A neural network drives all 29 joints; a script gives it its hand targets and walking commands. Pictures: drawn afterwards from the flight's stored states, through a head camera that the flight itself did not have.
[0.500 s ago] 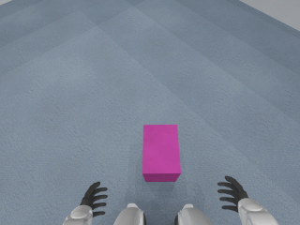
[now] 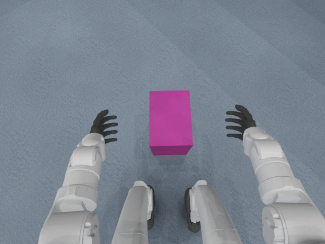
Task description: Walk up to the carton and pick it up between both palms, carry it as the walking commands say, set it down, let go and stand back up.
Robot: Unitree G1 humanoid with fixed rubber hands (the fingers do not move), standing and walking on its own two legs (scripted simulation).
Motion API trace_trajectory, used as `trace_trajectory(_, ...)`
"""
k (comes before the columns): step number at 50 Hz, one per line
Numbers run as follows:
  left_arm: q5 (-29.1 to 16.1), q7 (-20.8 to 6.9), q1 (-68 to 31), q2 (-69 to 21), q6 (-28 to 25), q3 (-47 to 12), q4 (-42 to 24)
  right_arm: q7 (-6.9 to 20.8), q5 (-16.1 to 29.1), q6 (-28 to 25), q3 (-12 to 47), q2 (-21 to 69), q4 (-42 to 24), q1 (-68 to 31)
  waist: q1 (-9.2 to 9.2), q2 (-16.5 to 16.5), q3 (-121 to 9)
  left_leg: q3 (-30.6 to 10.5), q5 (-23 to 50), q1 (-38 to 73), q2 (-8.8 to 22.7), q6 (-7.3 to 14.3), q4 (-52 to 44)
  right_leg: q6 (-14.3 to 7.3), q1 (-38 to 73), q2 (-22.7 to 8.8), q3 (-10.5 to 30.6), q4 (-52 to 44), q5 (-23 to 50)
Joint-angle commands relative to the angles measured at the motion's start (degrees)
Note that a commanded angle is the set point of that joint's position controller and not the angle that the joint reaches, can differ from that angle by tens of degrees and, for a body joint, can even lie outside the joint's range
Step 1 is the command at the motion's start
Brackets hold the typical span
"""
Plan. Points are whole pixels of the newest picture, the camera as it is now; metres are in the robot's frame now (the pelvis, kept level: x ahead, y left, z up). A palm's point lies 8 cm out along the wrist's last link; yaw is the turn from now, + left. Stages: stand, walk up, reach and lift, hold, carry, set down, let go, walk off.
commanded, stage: reach and lift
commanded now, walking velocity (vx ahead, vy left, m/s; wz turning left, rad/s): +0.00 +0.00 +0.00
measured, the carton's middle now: (169, 125) +0.52 -0.01 -0.55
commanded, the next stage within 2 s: none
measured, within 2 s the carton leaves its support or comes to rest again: neither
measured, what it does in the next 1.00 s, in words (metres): lowers itself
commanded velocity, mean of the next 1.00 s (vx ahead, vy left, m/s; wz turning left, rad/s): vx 0.00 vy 0.00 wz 0.00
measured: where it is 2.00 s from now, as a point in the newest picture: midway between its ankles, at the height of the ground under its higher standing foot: (170, 216)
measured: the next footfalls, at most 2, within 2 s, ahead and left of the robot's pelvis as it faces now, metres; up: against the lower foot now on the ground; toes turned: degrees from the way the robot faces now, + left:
none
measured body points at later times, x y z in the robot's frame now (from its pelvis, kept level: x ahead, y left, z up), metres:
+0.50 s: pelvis +0.02 +0.00 -0.02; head +0.31 +0.00 +0.33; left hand +0.52 +0.17 -0.13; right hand +0.52 -0.20 -0.13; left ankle +0.10 +0.12 -0.65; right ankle +0.08 -0.11 -0.65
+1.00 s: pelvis +0.01 +0.00 -0.08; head +0.34 -0.01 +0.23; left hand +0.54 +0.17 -0.22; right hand +0.53 -0.20 -0.22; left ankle +0.10 +0.12 -0.65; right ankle +0.08 -0.11 -0.65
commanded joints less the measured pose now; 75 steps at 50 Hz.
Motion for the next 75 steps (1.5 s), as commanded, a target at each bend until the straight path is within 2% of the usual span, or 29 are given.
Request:
trace_trajectory(1,-0.1,1.3,-14.6,4.4,-2.9,1.3,-2.6,-0.8,-0.4,-3.0,-2.0,-5.5,-2.6,-12.6,-0.4,0.1,-37.0,0.6,-1.9,16.7,-2.3,-1.6,-6.5,1.1,10.3,1.7,0.6,-9.1,-0.1)
trace_trajectory(7,-0.4,3.0,-21.1,4.1,-8.1,2.7,-0.5,-1.1,-0.3,-8.6,-3.2,-6.8,0.0,-19.8,-0.83,0.9,-46.3,0.4,4.9,15.7,-2.8,-2.2,-5.0,1.3,6.8,2.0,0.6,-6.6,6.1)
trace_trajectory(13,0.0,4.3,-25.7,4.0,-13.5,4.5,0.9,-0.3,0.0,-14.3,-4.4,-7.8,3.0,-26.1,-0.96,0.1,-53.0,-0.1,11.6,14.8,-3.1,-2.4,-3.5,1.7,3.6,2.4,0.4,-4.8,11.9)
trace_trajectory(18,1.0,4.3,-30.0,4.0,-17.5,6.0,2.2,0.3,0.1,-18.2,-5.6,-7.9,4.6,-30.5,-0.83,-0.2,-56.6,-0.6,18.0,13.8,-3.5,-2.5,-2.5,2.2,0.9,2.7,0.6,-4.5,16.8)
trace_trajectory(25,2.3,4.0,-35.6,4.1,-20.1,7.9,3.0,0.9,-1.0,-21.0,-7.7,-9.1,5.2,-36.0,-0.91,0.6,-62.3,-1.1,26.3,15.7,-3.7,-2.8,-1.1,2.3,-2.4,3.4,0.7,-4.6,23.0)
trace_trajectory(33,4.4,2.4,-34.6,4.4,-22.2,10.4,1.0,0.9,-3.3,-22.3,-9.4,-7.6,2.4,-35.7,-0.14,-0.3,-68.4,-0.6,34.2,11.3,-4.1,-2.7,-0.4,2.8,2.3,3.4,1.4,-3.2,34.7)
trace_trajectory(37,4.6,1.3,-35.3,4.9,-22.5,10.9,0.5,1.0,-3.5,-22.1,-9.6,-7.1,1.4,-36.6,0.18,-1.1,-67.2,0.1,30.4,5.8,-4.2,-2.6,0.0,3.0,3.5,3.1,1.4,-2.0,33.9)
trace_trajectory(43,4.9,1.0,-38.0,4.4,-22.4,11.2,5.5,0.7,-3.8,-21.9,-10.2,-6.4,6.3,-38.6,-0.06,-0.9,-58.3,1.1,17.1,-5.4,-4.3,-3.0,5.0,2.9,-7.7,3.2,0.6,2.9,20.4)
trace_trajectory(47,4.8,1.5,-40.5,5.4,-22.2,11.3,8.1,-0.1,-3.5,-22.0,-10.2,-7.2,8.5,-40.6,-0.28,-0.3,-57.9,1.6,11.9,-10.3,-4.6,-3.4,11.5,3.0,-15.1,3.6,-0.1,8.9,13.8)
trace_trajectory(55,0.8,3.9,-44.8,9.3,-21.8,9.2,5.6,-2.5,1.1,-20.9,-6.0,-10.5,4.5,-44.9,-0.06,-0.2,-71.6,3.3,12.7,-13.8,-5.6,-3.8,24.1,3.1,-16.5,4.0,-0.7,21.1,15.4)
trace_trajectory(60,-2.7,4.9,-47.1,10.5,-20.8,6.5,3.7,-3.2,4.2,-19.7,-3.0,-13.1,3.5,-47.2,-0.92,0.2,-73.2,3.5,11.5,-15.9,-5.2,-3.6,29.5,2.8,-19.9,3.7,-1.0,26.4,13.6)
trace_trajectory(66,-4.6,5.3,-49.3,11.2,-20.4,5.3,6.8,-3.2,6.7,-19.5,-0.4,-13.7,6.9,-50.0,-0.6,0.0,-68.2,3.4,8.3,-21.3,-4.4,-3.4,34.6,2.4,-26.6,3.2,-1.0,31.4,9.6)
trace_trajectory(75,-5.8,5.4,-53.4,12.8,-21.6,4.5,11.9,-3.8,8.0,-20.8,0.8,-15.0,12.6,-54.6,-0.23,-0.1,-63.7,3.1,5.4,-26.7,-3.6,-3.0,42.0,2.2,-33.6,2.8,-1.0,39.0,5.8)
